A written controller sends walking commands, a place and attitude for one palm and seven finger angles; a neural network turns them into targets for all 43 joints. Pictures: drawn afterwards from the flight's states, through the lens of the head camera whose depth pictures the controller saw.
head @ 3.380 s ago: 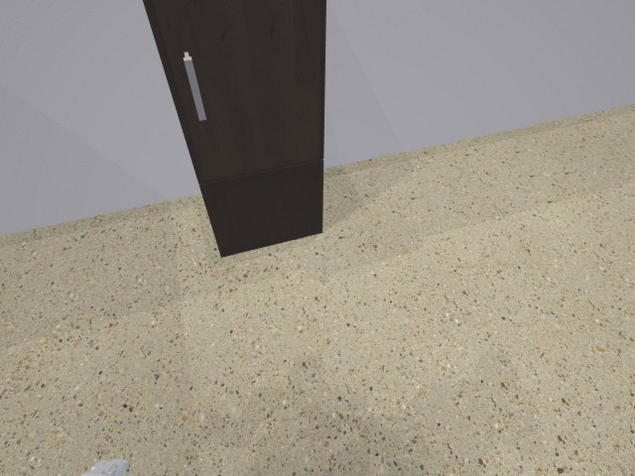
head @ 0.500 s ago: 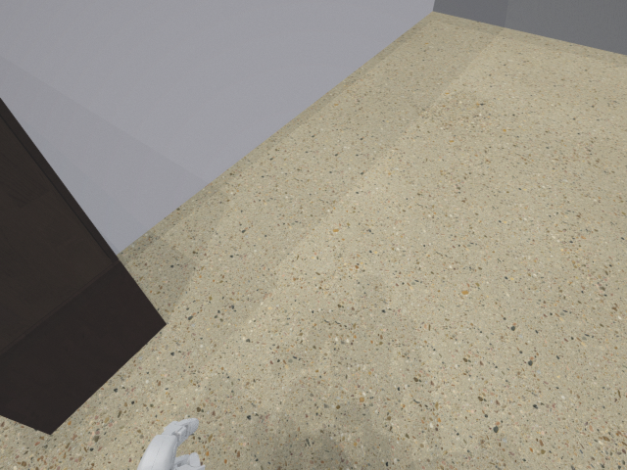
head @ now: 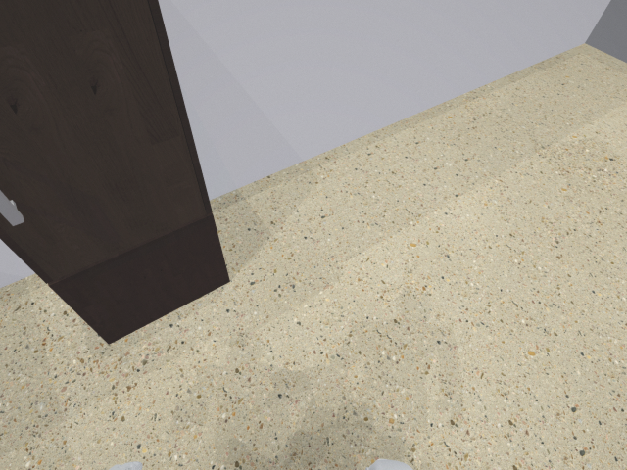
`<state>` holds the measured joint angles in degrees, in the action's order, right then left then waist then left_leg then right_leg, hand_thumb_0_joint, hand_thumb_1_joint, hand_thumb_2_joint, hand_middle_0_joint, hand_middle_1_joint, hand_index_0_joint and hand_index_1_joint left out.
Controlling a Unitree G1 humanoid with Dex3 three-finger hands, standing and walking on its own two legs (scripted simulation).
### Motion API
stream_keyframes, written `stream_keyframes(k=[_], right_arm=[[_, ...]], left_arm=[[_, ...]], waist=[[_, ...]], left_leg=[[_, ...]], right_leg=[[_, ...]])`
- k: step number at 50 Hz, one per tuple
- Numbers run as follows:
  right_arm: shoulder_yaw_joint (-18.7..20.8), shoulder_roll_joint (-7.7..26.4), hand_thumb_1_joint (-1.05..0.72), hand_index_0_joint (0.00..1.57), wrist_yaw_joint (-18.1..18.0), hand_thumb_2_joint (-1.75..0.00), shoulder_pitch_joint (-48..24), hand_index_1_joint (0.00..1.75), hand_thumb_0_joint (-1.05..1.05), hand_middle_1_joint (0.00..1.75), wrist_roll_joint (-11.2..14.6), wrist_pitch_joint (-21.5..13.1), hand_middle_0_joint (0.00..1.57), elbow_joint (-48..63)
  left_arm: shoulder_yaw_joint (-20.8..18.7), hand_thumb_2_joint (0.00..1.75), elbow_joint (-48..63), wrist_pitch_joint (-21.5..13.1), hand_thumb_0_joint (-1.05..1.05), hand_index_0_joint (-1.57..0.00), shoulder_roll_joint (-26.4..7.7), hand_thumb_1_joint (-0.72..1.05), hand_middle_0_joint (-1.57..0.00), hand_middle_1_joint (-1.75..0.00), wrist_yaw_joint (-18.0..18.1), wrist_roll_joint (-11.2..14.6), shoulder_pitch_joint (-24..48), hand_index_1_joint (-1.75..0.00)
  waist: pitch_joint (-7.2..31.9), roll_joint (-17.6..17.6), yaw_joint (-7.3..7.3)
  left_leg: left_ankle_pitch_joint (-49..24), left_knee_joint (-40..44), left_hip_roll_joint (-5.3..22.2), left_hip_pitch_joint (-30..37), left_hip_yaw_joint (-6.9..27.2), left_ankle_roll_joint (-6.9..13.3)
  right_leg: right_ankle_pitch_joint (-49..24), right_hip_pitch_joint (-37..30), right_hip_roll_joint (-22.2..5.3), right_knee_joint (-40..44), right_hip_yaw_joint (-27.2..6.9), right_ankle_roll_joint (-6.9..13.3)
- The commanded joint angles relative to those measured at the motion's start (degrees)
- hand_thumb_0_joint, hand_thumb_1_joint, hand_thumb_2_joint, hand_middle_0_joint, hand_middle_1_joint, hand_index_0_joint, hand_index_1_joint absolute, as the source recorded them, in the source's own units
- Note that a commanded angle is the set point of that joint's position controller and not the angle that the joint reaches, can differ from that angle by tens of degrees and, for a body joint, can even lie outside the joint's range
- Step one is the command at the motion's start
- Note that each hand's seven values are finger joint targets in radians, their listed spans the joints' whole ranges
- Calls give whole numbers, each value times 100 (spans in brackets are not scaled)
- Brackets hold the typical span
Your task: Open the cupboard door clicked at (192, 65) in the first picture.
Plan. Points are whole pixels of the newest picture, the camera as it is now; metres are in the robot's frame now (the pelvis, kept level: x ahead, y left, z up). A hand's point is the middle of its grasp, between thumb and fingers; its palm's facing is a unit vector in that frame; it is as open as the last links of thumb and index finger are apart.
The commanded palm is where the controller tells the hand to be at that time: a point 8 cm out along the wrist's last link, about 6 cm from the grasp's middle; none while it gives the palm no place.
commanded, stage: turn to face it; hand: left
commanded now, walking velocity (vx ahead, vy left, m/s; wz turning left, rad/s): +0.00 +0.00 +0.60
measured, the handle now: out of the picture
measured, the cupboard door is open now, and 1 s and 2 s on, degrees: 0 0 0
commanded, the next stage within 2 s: take the last steps up to it in 0.86 s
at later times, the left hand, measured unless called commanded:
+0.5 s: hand out of the picture -0.05 +0.15 -0.16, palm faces +0.37 -0.89 -0.26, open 7.4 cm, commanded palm none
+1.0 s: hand out of the picture -0.07 +0.19 -0.16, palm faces +0.52 -0.82 -0.24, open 7.4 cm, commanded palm none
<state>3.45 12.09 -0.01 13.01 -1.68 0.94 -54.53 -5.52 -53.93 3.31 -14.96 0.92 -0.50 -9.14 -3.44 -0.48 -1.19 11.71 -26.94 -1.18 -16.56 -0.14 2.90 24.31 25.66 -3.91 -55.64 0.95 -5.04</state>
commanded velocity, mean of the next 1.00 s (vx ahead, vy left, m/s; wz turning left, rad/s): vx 0.02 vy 0.00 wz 0.40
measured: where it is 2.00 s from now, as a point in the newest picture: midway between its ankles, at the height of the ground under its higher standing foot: outside the picture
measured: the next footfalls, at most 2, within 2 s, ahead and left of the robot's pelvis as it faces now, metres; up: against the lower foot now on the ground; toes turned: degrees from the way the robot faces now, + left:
right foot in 0.18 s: +0.04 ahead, -0.15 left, +0.00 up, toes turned +6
left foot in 0.60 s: -0.05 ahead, +0.08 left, +0.00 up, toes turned +30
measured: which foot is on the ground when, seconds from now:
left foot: down 0.00-0.16, up 0.18-0.58, down 0.60-1.00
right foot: up 0.00-0.16, down 0.18-0.60, up 0.62-1.00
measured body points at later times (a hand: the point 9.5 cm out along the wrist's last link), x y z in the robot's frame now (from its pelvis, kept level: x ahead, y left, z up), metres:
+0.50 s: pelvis -0.02 -0.05 +0.00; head +0.02 -0.05 +0.44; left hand -0.07 +0.20 -0.14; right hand +0.17 -0.27 -0.15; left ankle -0.08 +0.08 -0.69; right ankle +0.00 -0.16 -0.74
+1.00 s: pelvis -0.04 -0.03 +0.00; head -0.02 -0.01 +0.45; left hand -0.10 +0.23 -0.14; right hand +0.13 -0.21 -0.15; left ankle -0.08 +0.06 -0.74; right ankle +0.02 -0.15 -0.71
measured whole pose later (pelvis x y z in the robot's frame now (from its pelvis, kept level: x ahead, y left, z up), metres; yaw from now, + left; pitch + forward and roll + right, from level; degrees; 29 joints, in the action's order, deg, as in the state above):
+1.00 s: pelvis -0.04 -0.03 +0.00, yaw +30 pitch -1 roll +0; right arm 1.8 10.4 0.0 11.8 -1.6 1.7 -56.3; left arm -3.0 -55.0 2.9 -12.5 0.9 -0.4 -10.2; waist -3.5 -0.5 -0.6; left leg 12.8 -25.2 -2.2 -11.7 -0.8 2.5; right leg 24.8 19.9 -3.9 -46.4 2.2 -4.2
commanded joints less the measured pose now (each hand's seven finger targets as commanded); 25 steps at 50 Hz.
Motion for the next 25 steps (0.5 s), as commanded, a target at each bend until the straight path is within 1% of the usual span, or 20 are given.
stream_keyframes(k=[1, 2, 3, 5, 6, 7, 8, 9, 10, 11, 12, 13, 14, 15, 16, 19, 22, 23, 24, 25], right_arm=[[333, 1201, -90, 20, -50, -90, 175, 30, 0, 30, 20, -15, 20, 379], [340, 1244, -90, 20, -39, -90, 102, 30, 0, 30, 15, 5, 20, 417], [352, 1283, -90, 20, -30, -90, -11, 30, 0, 30, 11, 24, 20, 458], [378, 1330, -90, 20, -7, -90, -253, 30, 0, 30, 20, 56, 20, 590], [383, 1297, -90, 20, 11, -90, -360, 30, 0, 30, 47, 70, 20, 640], [362, 1151, -90, 20, 31, -90, -414, 30, 0, 30, 83, 78, 20, 716], [304, 741, -90, 20, 66, -90, -314, 30, 0, 30, 135, 87, 20, 829], [309, 769, -90, 20, 59, -90, -360, 30, 0, 30, 57, 90, 20, 951], [349, 941, -90, 20, 69, -90, -449, 30, 0, 30, -3, 156, 20, 873], [365, 932, -90, 20, 95, -90, -390, 30, 0, 30, 17, 195, 20, 809], [344, 885, -90, 20, 137, -90, -369, 30, 0, 30, 9, 224, 20, 678], [311, 812, -90, 20, 171, -90, -263, 30, 0, 30, 10, 228, 20, 610], [293, 770, -90, 20, 184, -90, -268, 30, 0, 30, 27, 240, 20, 598], [276, 767, -90, 20, 188, -90, -359, 30, 0, 30, 33, 250, 20, 601], [266, 744, -90, 20, 194, -90, -432, 30, 0, 30, 47, 259, 20, 616], [208, 703, -90, 20, 190, -90, -827, 30, 0, 30, 49, 275, 20, 680], [132, 623, -90, 20, 187, -90, -1064, 30, 0, 30, 84, 235, 20, 735], [113, 581, -90, 20, 184, -90, -1072, 30, 0, 30, 96, 215, 20, 731], [84, 580, -90, 20, 177, -90, -1087, 30, 0, 30, 109, 195, 20, 741], [76, 549, -90, 20, 167, -90, -1069, 30, 0, 30, 118, 173, 20, 727]], left_arm=[[51, 90, 628, -160, 0, -20, -224, 90, -20, -30, 15, -7, 252, -30], [59, 90, 641, -163, 0, -20, -234, 90, -20, -30, 23, 9, 190, -30], [61, 90, 651, -169, 0, -20, -244, 90, -20, -30, 31, 15, 91, -30], [57, 90, 618, -200, 0, -20, -316, 90, -20, -30, 47, 32, -271, -30], [42, 90, 598, -237, 0, -20, -408, 90, -20, -30, 61, 24, -440, -30], [-1, 90, 584, -283, 0, -20, -579, 90, -20, -30, 82, 3, -693, -30], [-94, 90, 632, -347, 0, -20, -1124, 90, -20, -30, 126, -106, -816, -30], [-63, 90, 772, -310, 0, -20, -1364, 90, -20, -30, 110, -92, -589, -30], [-56, 90, 836, -342, 0, -20, -1118, 90, -20, -30, 129, -61, -397, -30], [-20, 90, 892, -338, 0, -20, -969, 90, -20, -30, 140, -61, -134, -30], [56, 90, 910, -360, 0, -20, -782, 90, -20, -30, 120, -61, 73, -30], [106, 90, 921, -394, 0, -20, -651, 90, -20, -30, 102, -65, 95, -30], [121, 90, 901, -412, 0, -20, -634, 90, -20, -30, 100, -67, -36, -30], [127, 90, 849, -418, 0, -20, -636, 90, -20, -30, 104, -74, -208, -30], [113, 90, 802, -417, 0, -20, -656, 90, -20, -30, 112, -77, -313, -30], [91, 90, 657, -388, 0, -20, -807, 90, -20, -30, 101, -96, -723, -30], [51, 90, 552, -365, 0, -20, -943, 90, -20, -30, 104, -129, -901, -30], [27, 90, 522, -357, 0, -20, -990, 90, -20, -30, 99, -135, -901, -30], [10, 90, 489, -344, 0, -20, -1029, 90, -20, -30, 93, -137, -945, -30], [-8, 90, 445, -330, 0, -20, -1048, 90, -20, -30, 89, -143, -951, -30]], waist=[[690, 936, -148], [695, 940, -123], [677, 1050, -74], [734, 1017, 89], [718, 952, 182], [756, 528, 323], [729, -1086, 358], [526, -1579, 306], [413, -1475, 243], [263, -1182, 70], [7, -830, -30], [63, -695, -98], [110, -847, -36], [163, -912, 38], [186, -884, 70], [199, -908, 293], [354, -1023, 398], [398, -1116, 409], [435, -1195, 452], [477, -1221, 456]], left_leg=[[-1785, 657, 1397, 945, 1815, 743], [-1733, 636, 1370, 757, 1900, 730], [-1658, 614, 1313, 574, 1967, 702], [-1548, 425, 1167, 265, 2068, 603], [-1382, 212, 1013, -93, 2023, 455], [-684, -185, 732, -714, 1866, 185], [975, -1501, -58, -1848, 906, -319], [2081, -2795, -283, -1971, 380, -486], [1912, -3527, -32, -1838, 611, -435], [1663, -4007, 63, -1798, 526, -455], [1238, -4315, 189, -1759, 407, -521], [980, -4380, 199, -1745, 275, -597], [913, -4375, 215, -1720, 170, -647], [921, -4260, 231, -1705, 114, -686], [949, -4095, 246, -1693, 58, -712], [1180, -3509, 290, -1587, -127, -747], [1426, -2655, 306, -1251, -296, -701], [1445, -2340, 293, -1096, -388, -672], [1478, -2059, 270, -878, -470, -628], [1482, -1785, 235, -680, -534, -579]], right_leg=[[67, 138, 109, 706, -52, 14], [58, -119, 161, 905, -45, 45], [26, -344, 212, 1147, -36, 76], [-279, -918, 314, 1908, 9, 128], [-705, -1422, 302, 2527, 28, 141], [-1071, -2139, 14, 3392, -195, 220], [-631, -2733, -1504, 4240, -1773, 705], [-876, -1916, -2447, 4332, -2345, 1236], [-1004, -1430, -2209, 4291, -2107, 1276], [-1239, -1226, -1996, 4167, -1780, 1246], [-1612, -1101, -1655, 3973, -1106, 1165], [-2190, -1282, -1402, 3761, -610, 1088], [-2503, -1407, -1360, 3687, -386, 1072], [-2714, -1573, -1357, 3652, -301, 1095], [-2821, -1726, -1400, 3632, -192, 1098], [-3040, -1996, -1536, 3582, -102, 1185], [-3463, -2182, -1690, 3420, 7, 1271], [-3604, -2212, -1708, 3339, 104, 1270], [-3715, -2162, -1730, 3266, 127, 1259], [-3809, -2139, -1747, 3183, 153, 1241]])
